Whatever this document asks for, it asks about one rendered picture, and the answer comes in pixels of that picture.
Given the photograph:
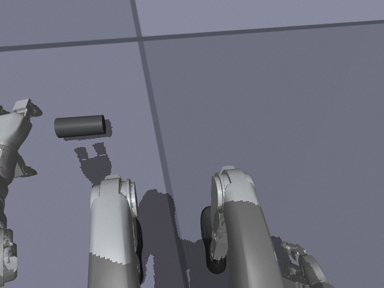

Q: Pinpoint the right robot foot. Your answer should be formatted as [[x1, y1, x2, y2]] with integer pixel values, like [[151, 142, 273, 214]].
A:
[[200, 206, 226, 274]]

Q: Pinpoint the can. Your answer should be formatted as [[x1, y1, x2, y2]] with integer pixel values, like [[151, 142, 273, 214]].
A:
[[54, 115, 106, 138]]

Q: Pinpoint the right robot hand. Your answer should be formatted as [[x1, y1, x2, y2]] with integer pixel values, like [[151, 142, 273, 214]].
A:
[[281, 242, 329, 288]]

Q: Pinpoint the left robot arm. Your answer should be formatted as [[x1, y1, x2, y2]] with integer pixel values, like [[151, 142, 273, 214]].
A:
[[0, 144, 18, 287]]

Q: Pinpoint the left robot hand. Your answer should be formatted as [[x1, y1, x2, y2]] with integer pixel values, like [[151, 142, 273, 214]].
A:
[[0, 98, 43, 178]]

